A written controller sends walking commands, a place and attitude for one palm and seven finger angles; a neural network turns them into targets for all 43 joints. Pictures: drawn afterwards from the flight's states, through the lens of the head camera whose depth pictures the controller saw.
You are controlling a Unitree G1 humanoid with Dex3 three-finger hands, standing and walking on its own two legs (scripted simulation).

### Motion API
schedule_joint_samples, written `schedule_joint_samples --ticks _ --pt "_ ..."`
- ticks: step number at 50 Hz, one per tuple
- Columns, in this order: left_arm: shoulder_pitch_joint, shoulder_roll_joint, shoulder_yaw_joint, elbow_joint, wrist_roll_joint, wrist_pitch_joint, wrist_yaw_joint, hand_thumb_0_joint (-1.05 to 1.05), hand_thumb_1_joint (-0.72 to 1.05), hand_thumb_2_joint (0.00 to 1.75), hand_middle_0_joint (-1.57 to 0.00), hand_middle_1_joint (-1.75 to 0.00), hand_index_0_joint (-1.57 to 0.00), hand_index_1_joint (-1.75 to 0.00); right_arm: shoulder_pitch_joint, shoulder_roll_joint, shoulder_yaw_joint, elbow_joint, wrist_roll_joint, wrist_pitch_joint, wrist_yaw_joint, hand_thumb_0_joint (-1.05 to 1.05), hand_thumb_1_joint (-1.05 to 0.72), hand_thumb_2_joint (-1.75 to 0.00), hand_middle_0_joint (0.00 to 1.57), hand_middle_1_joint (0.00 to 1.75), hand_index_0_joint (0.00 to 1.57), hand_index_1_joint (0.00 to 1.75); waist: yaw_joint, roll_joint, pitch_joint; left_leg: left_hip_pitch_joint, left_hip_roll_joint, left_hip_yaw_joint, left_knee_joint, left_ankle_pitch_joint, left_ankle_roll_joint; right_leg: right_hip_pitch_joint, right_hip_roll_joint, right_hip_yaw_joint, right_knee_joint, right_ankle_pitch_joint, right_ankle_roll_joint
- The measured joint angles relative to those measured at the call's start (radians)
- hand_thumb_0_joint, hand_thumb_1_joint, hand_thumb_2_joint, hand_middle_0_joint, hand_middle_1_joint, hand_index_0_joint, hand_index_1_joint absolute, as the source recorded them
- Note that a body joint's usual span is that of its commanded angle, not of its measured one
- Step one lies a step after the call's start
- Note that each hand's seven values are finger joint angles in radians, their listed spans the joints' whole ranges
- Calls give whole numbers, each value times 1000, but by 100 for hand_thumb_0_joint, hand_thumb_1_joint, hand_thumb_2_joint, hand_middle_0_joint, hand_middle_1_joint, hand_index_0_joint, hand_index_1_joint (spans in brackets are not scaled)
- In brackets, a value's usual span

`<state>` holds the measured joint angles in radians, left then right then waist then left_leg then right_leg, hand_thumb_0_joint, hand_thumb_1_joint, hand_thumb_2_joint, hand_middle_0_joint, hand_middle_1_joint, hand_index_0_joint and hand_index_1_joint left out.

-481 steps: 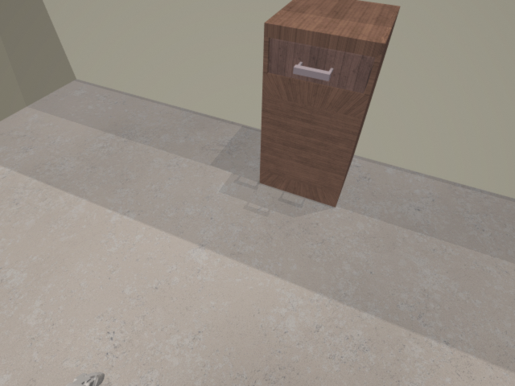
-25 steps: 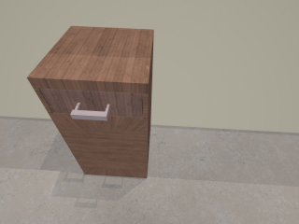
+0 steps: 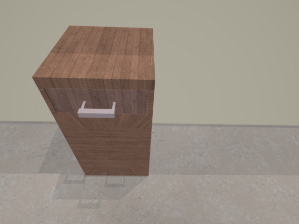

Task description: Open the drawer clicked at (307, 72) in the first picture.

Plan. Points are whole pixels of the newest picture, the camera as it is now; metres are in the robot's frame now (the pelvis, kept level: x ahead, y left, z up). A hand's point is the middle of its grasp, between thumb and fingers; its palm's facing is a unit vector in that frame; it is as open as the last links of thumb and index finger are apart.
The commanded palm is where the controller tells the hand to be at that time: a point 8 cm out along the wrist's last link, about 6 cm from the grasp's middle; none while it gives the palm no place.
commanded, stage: look again from close up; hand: left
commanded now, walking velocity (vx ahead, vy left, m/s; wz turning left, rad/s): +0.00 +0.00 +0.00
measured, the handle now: (98, 108) +0.53 +0.23 -0.05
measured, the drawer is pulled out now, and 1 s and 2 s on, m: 0.00 0.00 0.00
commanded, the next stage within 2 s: raise the hand with hooked fingers in 0.02 s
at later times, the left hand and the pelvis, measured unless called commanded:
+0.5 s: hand (87, 204) +0.18 +0.18 -0.05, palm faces +0.00 -0.30 -0.95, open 8.3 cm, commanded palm +0.14 +0.22 -0.02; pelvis -0.02 -0.01 -0.03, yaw -2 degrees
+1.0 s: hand (82, 176) +0.24 +0.20 -0.02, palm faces -0.05 -0.12 -0.99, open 11.3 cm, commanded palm +0.22 +0.21 +0.05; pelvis +0.03 -0.03 -0.02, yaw +0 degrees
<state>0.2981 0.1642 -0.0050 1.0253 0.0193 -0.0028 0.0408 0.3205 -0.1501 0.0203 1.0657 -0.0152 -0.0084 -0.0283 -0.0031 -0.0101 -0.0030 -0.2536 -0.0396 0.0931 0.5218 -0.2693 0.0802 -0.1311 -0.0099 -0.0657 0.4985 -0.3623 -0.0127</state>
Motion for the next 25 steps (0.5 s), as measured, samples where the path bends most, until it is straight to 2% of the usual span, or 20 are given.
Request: schedule_joint_samples --ticks 7,8,9,11,12,13,15,18,21,23,25 --pt "21 -8 -9 29 2 -1 0 0 91 90 -19 -30 -20 -30 7 5 6 6 5 -2 5 1 -92 -90 20 30 20 30 0 6 15 -8 -11 5 -41 32 11 -13 -11 4 -28 24 14" --pt "68 -5 -22 -119 46 64 6 0 91 90 -20 -30 -20 -30 24 -3 7 -35 16 -8 3 1 -92 -90 20 30 20 30 1 11 18 -24 -9 4 -29 29 10 -29 -8 4 -18 26 12" --pt "125 7 -41 -307 90 92 24 1 90 89 -20 -30 -20 -31 46 -13 11 -75 24 -55 -8 2 -93 -90 20 30 20 30 10 11 22 -30 -12 10 -31 31 8 -60 -12 12 29 23 -1" --pt "191 43 -61 -596 124 84 101 2 90 89 -20 -31 -21 -31 65 -31 4 -112 40 -169 -31 2 -93 -90 20 30 21 30 16 10 1 -41 -29 18 -54 49 2 -145 -19 34 168 -16 -13" --pt "194 59 -72 -700 138 93 137 2 89 89 -20 -32 -21 -32 63 -41 -5 -135 46 -199 -36 2 -93 -90 20 30 21 30 9 15 -9 -48 -40 14 -62 59 2 -180 -20 39 212 -31 -14" --pt "183 73 -84 -788 171 100 166 2 89 88 -20 -32 -21 -32 55 -52 -12 -163 48 -219 -38 2 -93 -90 20 30 21 30 0 23 -18 -63 -49 8 -56 64 3 -209 -17 41 226 -41 -16" --pt "130 102 -103 -909 285 93 218 2 86 87 -20 -34 -21 -34 24 -76 -20 -229 38 -238 -36 2 -92 -90 20 30 20 30 -19 30 -37 -118 -66 4 4 50 8 -263 -10 48 192 -50 -25" --pt "17 105 -116 -948 514 75 286 1 81 85 -20 -37 -21 -37 -49 -117 -31 -331 4 -196 -18 1 -91 -90 20 30 20 30 -30 59 -69 -207 -59 7 136 -4 14 -336 12 67 257 13 -37" --pt "8 83 -115 -942 725 54 349 1 75 83 -21 -41 -21 -41 -126 -128 -40 -425 -8 -106 6 1 -91 -90 20 30 20 30 -11 74 -123 -259 -34 24 204 -49 -4 -393 45 93 310 -18 -40" --pt "35 72 -124 -931 834 38 372 0 70 81 -21 -43 -21 -44 -164 -121 -45 -483 -5 -45 20 1 -91 -90 20 30 20 30 12 58 -140 -277 -28 28 226 -62 -7 -417 60 109 333 -25 -43" --pt "67 69 -139 -919 923 32 385 0 66 79 -21 -46 -22 -46 -191 -114 -48 -531 -5 10 32 1 -91 -90 20 30 20 30 37 33 -141 -290 -21 27 244 -71 -6 -430 69 110 349 -33 -50"
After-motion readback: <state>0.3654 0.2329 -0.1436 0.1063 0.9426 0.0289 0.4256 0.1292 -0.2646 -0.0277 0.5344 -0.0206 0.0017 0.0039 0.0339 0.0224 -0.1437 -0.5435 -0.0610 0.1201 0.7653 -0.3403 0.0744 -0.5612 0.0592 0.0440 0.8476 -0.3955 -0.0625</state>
